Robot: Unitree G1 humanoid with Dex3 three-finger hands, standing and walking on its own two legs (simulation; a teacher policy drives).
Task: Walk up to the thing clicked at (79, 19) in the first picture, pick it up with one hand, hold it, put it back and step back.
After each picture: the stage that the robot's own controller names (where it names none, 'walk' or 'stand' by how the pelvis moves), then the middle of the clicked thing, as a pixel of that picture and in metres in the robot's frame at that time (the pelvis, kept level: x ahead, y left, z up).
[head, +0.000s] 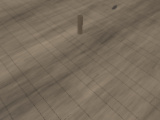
stand; (80, 25) +1.72 -0.01 -0.65
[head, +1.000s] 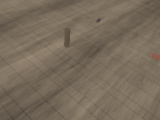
walk; (67, 38) +1.60 +0.06 -0.65
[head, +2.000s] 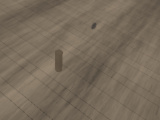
walk; (58, 61) +1.02 +0.13 -0.65
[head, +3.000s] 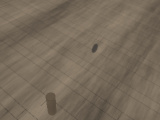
walk; (51, 104) +0.60 +0.17 -0.65
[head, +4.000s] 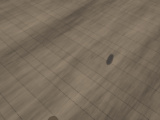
stand; out of the picture +0.41 +0.22 -0.63
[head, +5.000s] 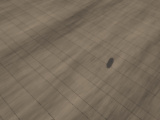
walk; out of the picture +0.41 +0.20 -0.65
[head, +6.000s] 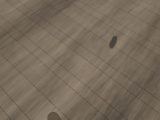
walk; out of the picture +0.31 +0.20 -0.64
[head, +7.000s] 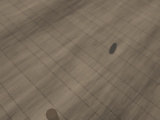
walk; (53, 119) +0.37 +0.19 -0.63
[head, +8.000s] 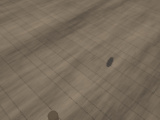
stand; out of the picture +0.49 +0.21 -0.64
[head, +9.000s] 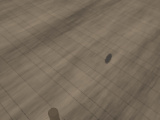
stand; (55, 119) +0.50 +0.20 -0.66
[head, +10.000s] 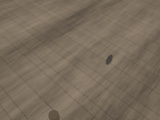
stand; out of the picture +0.48 +0.20 -0.66
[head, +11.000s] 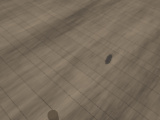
stand; out of the picture +0.48 +0.21 -0.66
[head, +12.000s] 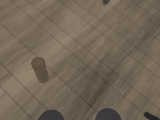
go down; (41, 71) +0.52 +0.20 -0.43
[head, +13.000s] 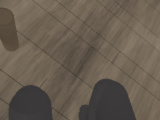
go down; (7, 33) +0.56 +0.24 -0.25
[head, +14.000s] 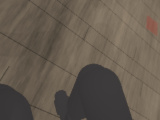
close in; out of the picture +0.54 +0.28 -0.19
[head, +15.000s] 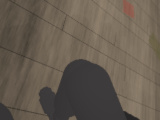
close; out of the picture +0.53 +0.31 -0.17
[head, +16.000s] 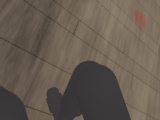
lift; out of the picture +0.49 +0.29 -0.17
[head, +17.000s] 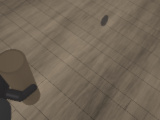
lift; (23, 82) +0.35 +0.19 +0.01
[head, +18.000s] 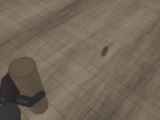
hold; (32, 90) +0.33 +0.17 +0.03
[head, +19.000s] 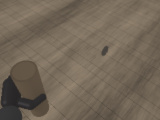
hold; (33, 92) +0.32 +0.17 +0.02
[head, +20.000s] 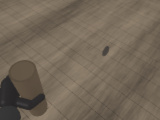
crouch; (32, 92) +0.32 +0.17 +0.03
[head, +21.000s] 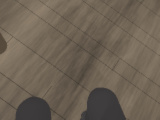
crouch; out of the picture +0.50 +0.25 -0.05
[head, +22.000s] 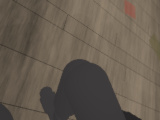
lower; out of the picture +0.50 +0.30 -0.18
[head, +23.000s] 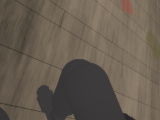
lower; out of the picture +0.52 +0.31 -0.18
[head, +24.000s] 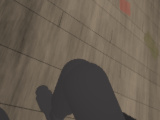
lower; out of the picture +0.52 +0.31 -0.18
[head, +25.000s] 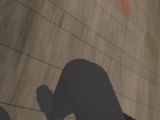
lower; out of the picture +0.52 +0.31 -0.18
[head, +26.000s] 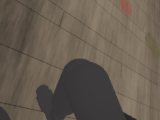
loosen; out of the picture +0.51 +0.32 -0.18
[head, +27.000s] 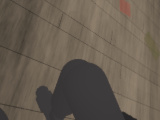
withdraw; out of the picture +0.51 +0.31 -0.19
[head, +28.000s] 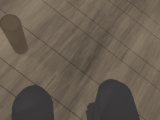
walk; (16, 37) +0.54 +0.24 -0.26
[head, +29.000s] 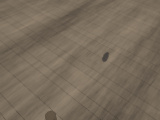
stand; out of the picture +0.48 +0.19 -0.59
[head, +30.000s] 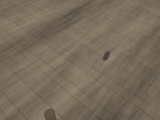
stand; out of the picture +0.48 +0.20 -0.60
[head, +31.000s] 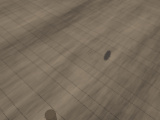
stand; out of the picture +0.47 +0.19 -0.60
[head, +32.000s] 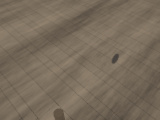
stand; out of the picture +0.50 +0.19 -0.65
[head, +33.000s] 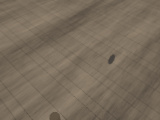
stand; out of the picture +0.47 +0.20 -0.66
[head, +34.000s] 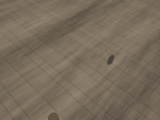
walk; out of the picture +0.47 +0.20 -0.66
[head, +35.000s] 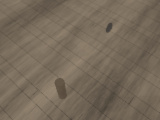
walk; (61, 89) +0.58 +0.17 -0.64
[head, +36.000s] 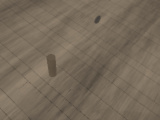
walk; (52, 66) +0.82 +0.19 -0.64
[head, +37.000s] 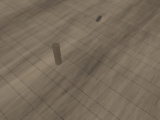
stand; (57, 54) +1.10 +0.26 -0.63
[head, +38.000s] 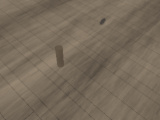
stand; (59, 56) +1.06 +0.21 -0.65
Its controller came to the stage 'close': yes
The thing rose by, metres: 0.66
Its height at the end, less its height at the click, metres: +0.00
